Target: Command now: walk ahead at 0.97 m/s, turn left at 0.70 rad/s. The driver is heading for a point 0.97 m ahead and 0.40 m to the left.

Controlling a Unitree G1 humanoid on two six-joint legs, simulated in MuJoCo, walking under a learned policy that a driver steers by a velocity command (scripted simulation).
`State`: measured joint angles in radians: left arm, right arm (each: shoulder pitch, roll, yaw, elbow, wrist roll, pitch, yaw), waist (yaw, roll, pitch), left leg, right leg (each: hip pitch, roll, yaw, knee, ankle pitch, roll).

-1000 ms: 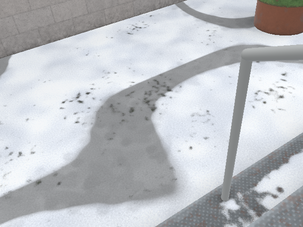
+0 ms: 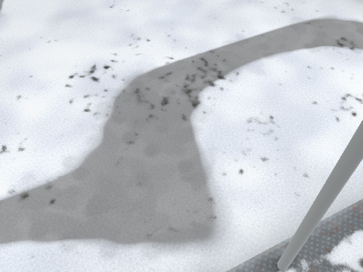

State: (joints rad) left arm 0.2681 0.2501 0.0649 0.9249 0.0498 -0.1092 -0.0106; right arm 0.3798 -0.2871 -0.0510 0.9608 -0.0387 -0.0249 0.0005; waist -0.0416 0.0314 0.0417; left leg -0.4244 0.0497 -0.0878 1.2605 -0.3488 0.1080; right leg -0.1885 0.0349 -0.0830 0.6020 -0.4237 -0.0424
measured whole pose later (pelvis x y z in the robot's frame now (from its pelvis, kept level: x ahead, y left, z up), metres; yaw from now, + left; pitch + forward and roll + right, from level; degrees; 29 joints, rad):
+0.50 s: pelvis +0.42 +0.06 -0.20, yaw +25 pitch +0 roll +0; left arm 0.01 0.20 0.01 0.81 0.05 -0.09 -0.02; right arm 0.51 -0.20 -0.02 1.01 -0.01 -0.08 0.00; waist -0.11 -0.02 0.01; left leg -0.08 -0.25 -0.18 0.85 -0.72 0.19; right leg -0.70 -0.07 0.14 0.76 0.25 0.02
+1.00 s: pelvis +0.80 +0.23 -0.31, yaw +54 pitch +2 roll -3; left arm 0.54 0.22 0.05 1.01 0.03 -0.09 0.03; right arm -0.14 -0.28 0.00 0.65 -0.03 -0.01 0.08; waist 0.08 0.02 0.07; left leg -0.70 0.01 0.16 0.80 -0.08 0.19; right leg 0.18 0.01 -0.31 0.32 -0.44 0.05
